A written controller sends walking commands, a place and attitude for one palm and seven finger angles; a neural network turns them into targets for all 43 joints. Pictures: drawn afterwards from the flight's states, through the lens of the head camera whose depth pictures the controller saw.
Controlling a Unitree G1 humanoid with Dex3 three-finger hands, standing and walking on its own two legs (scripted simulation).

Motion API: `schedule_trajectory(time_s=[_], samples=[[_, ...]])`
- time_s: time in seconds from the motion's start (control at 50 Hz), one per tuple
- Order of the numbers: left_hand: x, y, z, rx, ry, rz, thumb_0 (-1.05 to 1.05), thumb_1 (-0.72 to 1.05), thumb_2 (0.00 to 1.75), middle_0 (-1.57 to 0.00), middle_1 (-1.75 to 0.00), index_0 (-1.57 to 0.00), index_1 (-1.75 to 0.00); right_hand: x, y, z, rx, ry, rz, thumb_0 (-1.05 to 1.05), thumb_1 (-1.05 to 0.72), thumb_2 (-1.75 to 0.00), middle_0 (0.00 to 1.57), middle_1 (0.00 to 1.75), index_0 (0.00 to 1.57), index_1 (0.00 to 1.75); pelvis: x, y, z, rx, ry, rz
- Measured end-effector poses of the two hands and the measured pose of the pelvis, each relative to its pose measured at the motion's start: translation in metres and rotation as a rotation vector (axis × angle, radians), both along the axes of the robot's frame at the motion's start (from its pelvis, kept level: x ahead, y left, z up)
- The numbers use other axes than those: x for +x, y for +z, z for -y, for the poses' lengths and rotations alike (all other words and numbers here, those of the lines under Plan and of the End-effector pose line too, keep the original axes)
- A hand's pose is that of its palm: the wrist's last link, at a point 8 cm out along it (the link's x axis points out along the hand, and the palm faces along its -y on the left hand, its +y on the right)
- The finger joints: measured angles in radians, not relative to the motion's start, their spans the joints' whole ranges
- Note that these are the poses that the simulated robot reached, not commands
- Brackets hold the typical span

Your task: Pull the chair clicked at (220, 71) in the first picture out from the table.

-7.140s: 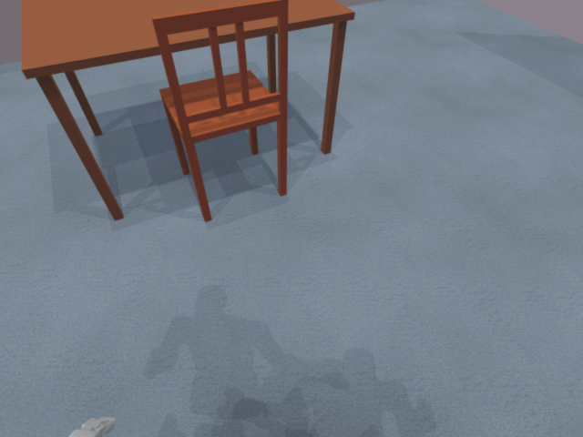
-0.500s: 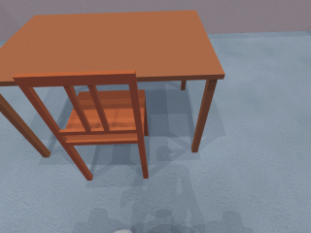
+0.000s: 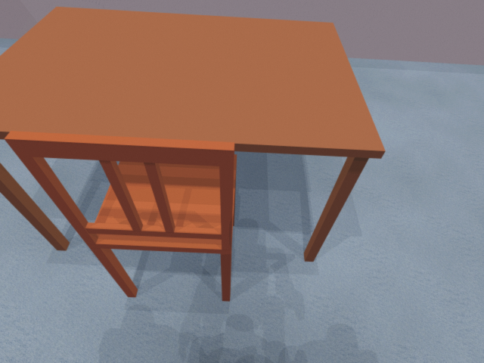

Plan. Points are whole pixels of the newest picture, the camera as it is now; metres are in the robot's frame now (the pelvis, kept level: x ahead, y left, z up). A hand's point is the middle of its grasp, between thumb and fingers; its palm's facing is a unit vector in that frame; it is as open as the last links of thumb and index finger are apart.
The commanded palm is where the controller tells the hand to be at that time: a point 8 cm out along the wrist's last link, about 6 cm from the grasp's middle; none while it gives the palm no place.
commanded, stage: come to a stop and stand still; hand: left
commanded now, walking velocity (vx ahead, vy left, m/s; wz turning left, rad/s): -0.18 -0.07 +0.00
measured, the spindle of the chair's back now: (124, 197) +0.45 +0.32 -0.09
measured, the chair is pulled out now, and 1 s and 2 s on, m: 0.00 0.00 0.00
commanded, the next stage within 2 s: look again from close up in 0.84 s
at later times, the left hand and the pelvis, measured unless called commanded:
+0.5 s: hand out of the picture +0.04 +0.16 -0.16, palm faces +0.07 -0.97 -0.25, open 7.4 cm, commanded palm none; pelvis -0.02 -0.03 +0.00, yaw +1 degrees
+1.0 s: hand out of the picture -0.08 +0.15 -0.18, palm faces +0.02 -0.98 -0.19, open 7.4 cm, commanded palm none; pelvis -0.05 -0.01 +0.00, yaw +0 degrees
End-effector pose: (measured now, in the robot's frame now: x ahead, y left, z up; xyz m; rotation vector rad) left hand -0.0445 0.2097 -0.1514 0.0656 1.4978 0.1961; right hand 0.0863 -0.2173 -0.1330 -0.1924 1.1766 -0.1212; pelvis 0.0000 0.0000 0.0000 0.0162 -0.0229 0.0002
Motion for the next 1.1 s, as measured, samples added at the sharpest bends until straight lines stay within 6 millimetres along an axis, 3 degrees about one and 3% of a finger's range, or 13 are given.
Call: schedule_trajectory(time_s=[0.16,0.28,0.4,0.5,0.58,0.68,0.9,1.02,1.1], samples=[[0.057,0.004,0.002,0.082,-0.054,0.113,0.0,0.91,0.9,-0.19,-0.3,-0.2,-0.3,-0.009,-0.017,0.033,0.022,-0.042,-0.076,-0.01,-0.93,-0.9,0.2,0.3,0.21,0.3,0.008,-0.007,0.027,0.024,-0.004,-0.001],[0.079,0.018,0.013,0.111,-0.087,0.168,0.0,0.9,0.9,-0.19,-0.3,-0.2,-0.3,-0.028,-0.024,0.054,0.042,-0.077,-0.129,0.0,-0.92,-0.9,0.2,0.3,0.2,0.29,0.007,-0.004,0.04,0.01,0.005,-0.007],[0.087,0.026,0.013,0.114,-0.08,0.225,0.0,0.9,0.9,-0.2,-0.3,-0.2,-0.3,-0.052,-0.019,0.057,0.03,-0.071,-0.176,0.01,-0.92,-0.9,0.2,0.3,0.2,0.29,-0.004,0.002,0.037,0.016,0.012,-0.012],[0.075,0.021,-0.001,0.104,-0.068,0.238,0.0,0.9,0.9,-0.2,-0.3,-0.21,-0.3,-0.067,-0.013,0.046,0.012,-0.057,-0.165,0.01,-0.92,-0.9,0.2,0.3,0.2,0.29,-0.02,0.001,0.026,0.008,0.014,-0.012],[0.058,0.008,-0.017,0.08,-0.054,0.214,0.0,0.9,0.9,-0.2,-0.3,-0.2,-0.3,-0.085,-0.011,0.03,-0.006,-0.055,-0.147,0.01,-0.91,-0.9,0.2,0.3,0.2,0.29,-0.031,-0.004,0.013,-0.007,0.013,-0.003],[0.034,0.006,-0.023,0.061,-0.053,0.169,0.0,0.9,0.9,-0.2,-0.3,-0.2,-0.3,-0.109,-0.006,0.009,0.009,-0.056,-0.176,0.01,-0.92,-0.9,0.2,0.3,0.2,0.29,-0.037,0.001,0.006,0.002,0.005,0.002],[-0.026,0.009,-0.003,0.026,-0.053,0.032,0.01,0.9,0.9,-0.19,-0.3,-0.2,-0.3,-0.139,-0.012,-0.001,0.055,-0.084,-0.222,0.01,-0.92,-0.9,0.2,0.3,0.21,0.29,-0.045,0.004,0.005,-0.006,-0.006,0.006],[-0.041,0.006,0.008,0.022,-0.075,0.03,0.01,0.9,0.9,-0.2,-0.3,-0.2,-0.3,-0.145,-0.017,0.0,0.064,-0.075,-0.202,0.01,-0.91,-0.9,0.2,0.3,0.2,0.29,-0.053,-0.001,0.006,-0.012,-0.007,0.009],[-0.04,0.003,0.007,0.022,-0.077,0.061,0.01,0.9,0.9,-0.2,-0.3,-0.2,-0.3,-0.143,-0.02,0.002,0.061,-0.074,-0.154,0.01,-0.92,-0.9,0.2,0.3,0.2,0.29,-0.057,-0.004,0.006,-0.01,0.002,0.024]])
